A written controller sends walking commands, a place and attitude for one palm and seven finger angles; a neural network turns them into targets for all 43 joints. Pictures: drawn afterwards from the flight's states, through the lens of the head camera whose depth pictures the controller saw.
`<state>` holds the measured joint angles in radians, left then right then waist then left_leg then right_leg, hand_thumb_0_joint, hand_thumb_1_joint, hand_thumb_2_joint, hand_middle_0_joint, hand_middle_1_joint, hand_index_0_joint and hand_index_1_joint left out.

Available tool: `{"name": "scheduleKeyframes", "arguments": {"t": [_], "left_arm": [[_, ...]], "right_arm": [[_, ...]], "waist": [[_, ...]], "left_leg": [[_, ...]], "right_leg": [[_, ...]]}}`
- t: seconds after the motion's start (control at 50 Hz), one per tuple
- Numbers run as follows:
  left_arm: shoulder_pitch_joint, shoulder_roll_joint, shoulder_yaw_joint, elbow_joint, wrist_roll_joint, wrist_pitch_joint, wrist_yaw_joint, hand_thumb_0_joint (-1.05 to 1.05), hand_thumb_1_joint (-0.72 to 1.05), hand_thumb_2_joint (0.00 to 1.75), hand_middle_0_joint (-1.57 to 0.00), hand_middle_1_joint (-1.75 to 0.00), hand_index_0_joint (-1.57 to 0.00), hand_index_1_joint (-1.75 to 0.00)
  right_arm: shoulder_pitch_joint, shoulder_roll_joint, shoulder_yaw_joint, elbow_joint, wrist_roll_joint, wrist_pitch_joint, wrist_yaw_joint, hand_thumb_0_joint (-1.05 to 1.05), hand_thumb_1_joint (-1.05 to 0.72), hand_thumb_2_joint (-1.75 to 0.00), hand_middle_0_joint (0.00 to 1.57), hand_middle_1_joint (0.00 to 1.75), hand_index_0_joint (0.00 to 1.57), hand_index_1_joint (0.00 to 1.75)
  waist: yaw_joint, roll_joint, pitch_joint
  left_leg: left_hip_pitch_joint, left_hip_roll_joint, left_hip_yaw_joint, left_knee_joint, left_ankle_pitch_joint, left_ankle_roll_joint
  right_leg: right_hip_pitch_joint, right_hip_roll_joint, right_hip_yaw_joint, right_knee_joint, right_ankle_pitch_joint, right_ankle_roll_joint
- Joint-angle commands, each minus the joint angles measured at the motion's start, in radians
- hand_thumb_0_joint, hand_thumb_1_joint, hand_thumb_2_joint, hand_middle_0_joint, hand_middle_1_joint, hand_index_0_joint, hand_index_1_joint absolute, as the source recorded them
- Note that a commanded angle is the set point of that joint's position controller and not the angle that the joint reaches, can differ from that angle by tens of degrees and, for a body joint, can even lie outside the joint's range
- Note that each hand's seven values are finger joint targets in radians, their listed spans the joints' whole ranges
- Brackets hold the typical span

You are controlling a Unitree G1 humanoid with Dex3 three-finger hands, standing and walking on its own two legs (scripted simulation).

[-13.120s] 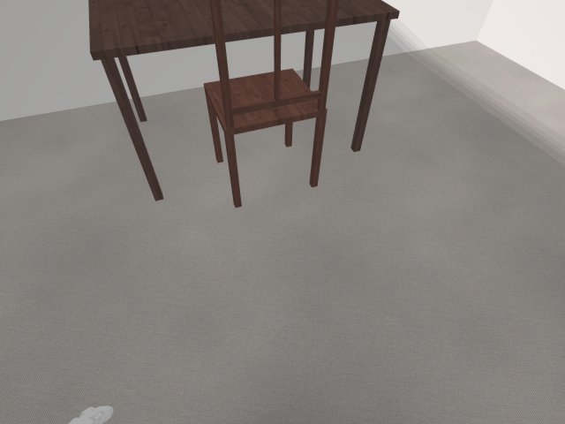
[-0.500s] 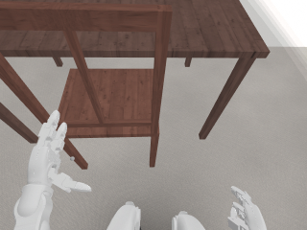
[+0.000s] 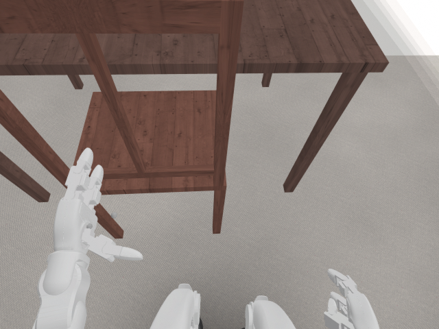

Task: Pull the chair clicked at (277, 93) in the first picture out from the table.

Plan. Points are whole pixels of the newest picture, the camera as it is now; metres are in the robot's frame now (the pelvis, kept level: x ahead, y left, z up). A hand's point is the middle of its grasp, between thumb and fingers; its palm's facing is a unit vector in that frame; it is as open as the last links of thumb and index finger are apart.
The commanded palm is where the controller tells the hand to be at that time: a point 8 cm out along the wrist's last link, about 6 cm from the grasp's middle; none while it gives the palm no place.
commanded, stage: aim the fingers beside a spindle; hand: left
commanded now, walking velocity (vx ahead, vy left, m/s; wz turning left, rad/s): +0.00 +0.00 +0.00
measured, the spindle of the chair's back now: (121, 120) +0.48 +0.22 +0.05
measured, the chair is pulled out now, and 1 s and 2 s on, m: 0.00 0.00 0.00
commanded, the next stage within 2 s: push the fingers through the gap in 1.14 s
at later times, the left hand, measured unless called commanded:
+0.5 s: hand (127, 202) +0.33 +0.19 +0.01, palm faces +0.11 -0.99 -0.02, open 16.9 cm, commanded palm +0.31 +0.23 +0.01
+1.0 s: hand (129, 201) +0.33 +0.19 +0.00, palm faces +0.11 -0.99 -0.02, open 16.9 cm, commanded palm +0.31 +0.23 +0.01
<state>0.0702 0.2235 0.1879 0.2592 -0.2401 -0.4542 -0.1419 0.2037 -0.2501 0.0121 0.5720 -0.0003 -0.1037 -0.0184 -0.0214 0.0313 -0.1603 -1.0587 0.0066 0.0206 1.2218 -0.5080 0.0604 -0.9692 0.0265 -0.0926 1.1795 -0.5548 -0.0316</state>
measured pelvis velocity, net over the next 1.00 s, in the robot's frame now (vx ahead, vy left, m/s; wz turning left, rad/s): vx -0.01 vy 0.00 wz -0.01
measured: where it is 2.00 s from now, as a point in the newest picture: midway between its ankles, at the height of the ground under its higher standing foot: outside the picture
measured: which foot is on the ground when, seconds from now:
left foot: down 0.00-1.00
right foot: down 0.00-1.00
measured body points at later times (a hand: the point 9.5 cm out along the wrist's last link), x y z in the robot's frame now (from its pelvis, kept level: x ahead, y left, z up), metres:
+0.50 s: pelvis -0.01 +0.00 -0.01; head +0.10 +0.01 +0.42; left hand +0.32 +0.24 +0.01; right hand +0.14 -0.25 -0.12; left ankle +0.04 +0.08 -0.64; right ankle +0.01 -0.11 -0.64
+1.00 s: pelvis -0.01 +0.00 -0.02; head +0.11 +0.01 +0.42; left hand +0.32 +0.24 +0.01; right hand +0.14 -0.26 -0.12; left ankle +0.04 +0.08 -0.64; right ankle +0.01 -0.11 -0.64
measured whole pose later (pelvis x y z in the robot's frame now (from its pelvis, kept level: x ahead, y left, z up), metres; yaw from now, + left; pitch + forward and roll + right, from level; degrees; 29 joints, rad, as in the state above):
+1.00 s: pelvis -0.01 +0.00 -0.02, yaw +0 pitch +22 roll -3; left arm -0.12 0.23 0.20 0.44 -0.21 -0.50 -0.11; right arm 0.20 -0.26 0.01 0.60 0.00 -0.06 -0.01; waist -0.03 0.03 -0.16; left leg -1.16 0.01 0.02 1.29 -0.52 0.06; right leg -1.07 0.03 -0.09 1.26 -0.57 -0.04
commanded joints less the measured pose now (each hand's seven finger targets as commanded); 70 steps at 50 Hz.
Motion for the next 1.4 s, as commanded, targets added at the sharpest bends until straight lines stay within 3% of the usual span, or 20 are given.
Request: {"name": "scheduleKeyframes", "arguments": {"t": [0.0,0.12,0.16,0.24,0.32,0.34,0.48,0.6,0.68,0.76,0.86,1.0,1.02,1.08,1.1,1.16,1.22,1.26,1.28,1.38], "left_arm": [[-0.144,0.128,0.048,-0.182,0.002,-0.074,0.011,0.00,-0.50,0.30,-0.06,-0.08,-0.06,-0.08],[-0.175,0.121,0.043,-0.163,0.011,-0.084,0.027,0.00,-0.50,0.30,-0.06,-0.08,-0.06,-0.08],[-0.218,0.126,0.038,-0.132,0.016,-0.083,0.032,0.00,-0.50,0.30,-0.06,-0.08,-0.06,-0.08],[-0.294,0.133,0.044,-0.092,0.022,-0.098,0.033,0.00,-0.50,0.30,-0.06,-0.08,-0.06,-0.08],[-0.306,0.138,0.050,-0.099,0.020,-0.109,0.035,0.00,-0.50,0.30,-0.06,-0.08,-0.06,-0.08],[-0.285,0.138,0.056,-0.064,0.020,-0.102,0.037,0.00,-0.50,0.30,-0.06,-0.08,-0.06,-0.08],[-0.397,0.130,0.041,-0.019,0.032,-0.112,0.053,0.00,-0.50,0.30,-0.06,-0.08,-0.06,-0.08],[-0.355,0.160,0.075,-0.032,0.039,-0.120,0.068,0.00,-0.50,0.30,-0.06,-0.08,-0.06,-0.08],[-0.297,0.167,0.100,-0.014,0.030,-0.114,0.064,0.00,-0.50,0.30,-0.06,-0.08,-0.06,-0.08],[-0.348,0.163,0.088,-0.015,0.022,-0.126,0.051,0.00,-0.50,0.30,-0.06,-0.08,-0.06,-0.08],[-0.408,0.128,0.030,-0.041,0.019,-0.136,0.026,0.00,-0.50,0.30,-0.06,-0.08,-0.06,-0.08],[-0.333,0.158,0.071,-0.041,0.025,-0.111,0.046,0.00,-0.50,0.30,-0.06,-0.08,-0.06,-0.08],[-0.328,0.126,0.041,-0.036,0.030,-0.106,0.048,0.00,-0.50,0.30,-0.06,-0.08,-0.06,-0.08],[-0.343,0.185,0.112,-0.015,0.027,-0.109,0.058,0.00,-0.50,0.30,-0.06,-0.08,-0.06,-0.08],[-0.310,0.191,0.125,-0.018,0.027,-0.114,0.057,0.00,-0.50,0.30,-0.06,-0.08,-0.06,-0.08],[-0.333,0.157,0.081,-0.033,0.023,-0.123,0.048,0.00,-0.50,0.30,-0.06,-0.08,-0.06,-0.08],[-0.329,0.145,0.058,-0.055,0.021,-0.128,0.033,0.00,-0.50,0.30,-0.06,-0.08,-0.06,-0.08],[-0.395,0.133,0.032,-0.043,0.020,-0.125,0.025,0.00,-0.50,0.30,-0.06,-0.08,-0.06,-0.08],[-0.404,0.159,0.063,-0.017,0.021,-0.122,0.025,0.00,-0.50,0.30,-0.06,-0.08,-0.06,-0.08],[-0.508,0.157,0.051,0.006,0.034,-0.119,0.034,0.00,-0.50,0.30,-0.06,-0.08,-0.06,-0.08]], "right_arm": [[0.008,-0.148,-0.064,-0.127,0.007,-0.028,-0.009,0.00,-0.90,-0.90,0.20,0.30,0.20,0.30],[0.009,-0.147,-0.064,-0.128,0.006,-0.014,-0.005,0.00,-0.90,-0.90,0.20,0.30,0.20,0.30],[0.011,-0.150,-0.062,-0.120,0.004,-0.010,-0.006,0.00,-0.90,-0.90,0.20,0.30,0.20,0.30],[0.008,-0.152,-0.060,-0.113,0.005,-0.005,-0.008,0.00,-0.90,-0.90,0.20,0.30,0.20,0.30],[0.013,-0.152,-0.062,-0.110,0.002,-0.004,-0.006,0.00,-0.90,-0.90,0.20,0.30,0.20,0.30],[0.014,-0.153,-0.063,-0.108,0.003,0.000,-0.006,0.00,-0.90,-0.90,0.20,0.30,0.20,0.30],[0.025,-0.156,-0.063,-0.094,0.000,0.008,-0.002,0.00,-0.90,-0.90,0.20,0.30,0.20,0.30],[0.030,-0.153,-0.065,-0.102,-0.001,0.022,0.007,0.00,-0.90,-0.90,0.20,0.30,0.20,0.30],[0.030,-0.149,-0.066,-0.106,0.003,0.030,0.008,0.00,-0.90,-0.90,0.20,0.30,0.20,0.30],[0.028,-0.150,-0.064,-0.099,0.005,0.026,0.002,0.00,-0.90,-0.90,0.20,0.30,0.20,0.30],[0.032,-0.154,-0.065,-0.089,0.003,0.011,-0.004,0.00,-0.90,-0.90,0.20,0.30,0.20,0.30],[0.030,-0.156,-0.069,-0.095,0.004,0.017,0.001,0.00,-0.90,-0.90,0.20,0.30,0.20,0.30],[0.025,-0.151,-0.066,-0.102,0.003,0.019,0.003,0.00,-0.90,-0.90,0.20,0.30,0.20,0.30],[0.025,-0.150,-0.064,-0.100,0.002,0.026,0.002,0.00,-0.90,-0.90,0.20,0.30,0.20,0.30],[0.021,-0.146,-0.064,-0.107,0.002,0.026,0.003,0.00,-0.90,-0.90,0.20,0.30,0.20,0.30],[0.023,-0.148,-0.064,-0.109,0.004,0.024,0.004,0.00,-0.90,-0.90,0.20,0.30,0.20,0.30],[0.025,-0.152,-0.065,-0.104,0.004,0.019,0.003,0.00,-0.90,-0.90,0.20,0.30,0.20,0.30],[0.025,-0.157,-0.064,-0.093,0.003,0.014,-0.002,0.00,-0.90,-0.90,0.20,0.30,0.20,0.30],[0.031,-0.159,-0.065,-0.085,0.002,0.015,-0.005,0.00,-0.90,-0.90,0.20,0.30,0.20,0.30],[0.038,-0.165,-0.063,-0.075,0.000,0.010,-0.011,0.00,-0.90,-0.90,0.20,0.30,0.20,0.30]], "waist": [[-0.014,0.018,-0.321],[-0.010,0.031,-0.341],[-0.026,0.019,-0.315],[-0.029,0.017,-0.317],[-0.015,0.052,-0.373],[-0.015,0.024,-0.361],[-0.029,0.032,-0.371],[-0.007,0.024,-0.414],[-0.005,-0.003,-0.397],[-0.029,-0.008,-0.353],[-0.046,0.035,-0.381],[-0.014,0.024,-0.398],[-0.020,0.022,-0.393],[-0.015,-0.004,-0.373],[0.002,0.015,-0.380],[-0.024,0.008,-0.371],[-0.023,0.041,-0.376],[-0.053,0.025,-0.366],[-0.043,0.015,-0.352],[-0.043,0.065,-0.382]], "left_leg": [[0.306,0.018,-0.096,-0.171,0.260,-0.040],[0.313,0.019,-0.099,-0.164,0.270,-0.044],[0.284,0.019,-0.098,-0.152,0.244,-0.040],[0.255,0.015,-0.097,-0.145,0.187,-0.039],[0.291,0.017,-0.096,-0.139,0.231,-0.045],[0.278,0.017,-0.095,-0.139,0.223,-0.043],[0.260,0.016,-0.097,-0.116,0.219,-0.042],[0.260,0.014,-0.087,-0.116,0.258,-0.042],[0.233,0.013,-0.077,-0.113,0.268,-0.038],[0.205,0.015,-0.078,-0.106,0.220,-0.033],[0.252,0.016,-0.086,-0.096,0.235,-0.033],[0.291,0.020,-0.100,-0.116,0.280,-0.045],[0.276,0.015,-0.090,-0.112,0.271,-0.040],[0.216,0.010,-0.079,-0.102,0.239,-0.036],[0.218,0.009,-0.076,-0.107,0.243,-0.039],[0.240,0.015,-0.084,-0.107,0.243,-0.036],[0.269,0.018,-0.091,-0.113,0.253,-0.042],[0.260,0.020,-0.097,-0.099,0.230,-0.036],[0.243,0.018,-0.098,-0.103,0.217,-0.039],[0.295,0.020,-0.116,-0.113,0.206,-0.047]], "right_leg": [[0.086,0.003,0.049,-0.144,0.228,0.003],[0.071,0.004,0.048,-0.131,0.229,-0.001],[0.051,0.004,0.048,-0.128,0.214,0.001],[0.035,0.003,0.056,-0.125,0.171,0.000],[0.040,0.002,0.055,-0.112,0.199,-0.003],[0.042,0.004,0.057,-0.117,0.195,-0.001],[0.006,0.001,0.059,-0.096,0.194,-0.001],[0.058,0.003,0.066,-0.090,0.236,-0.001],[0.081,0.005,0.071,-0.094,0.264,0.002],[0.055,0.006,0.075,-0.100,0.226,0.004],[0.020,0.003,0.073,-0.096,0.223,0.002],[0.030,0.003,0.056,-0.091,0.242,-0.002],[0.037,0.002,0.061,-0.096,0.244,0.001],[0.061,0.003,0.071,-0.094,0.240,0.004],[0.074,0.004,0.074,-0.093,0.242,0.000],[0.045,0.008,0.067,-0.096,0.232,0.001],[0.032,0.006,0.062,-0.097,0.231,-0.002],[-0.002,0.006,0.062,-0.096,0.211,0.002],[0.001,0.005,0.063,-0.098,0.199,0.001],[-0.053,0.003,0.053,-0.088,0.169,-0.004]]}}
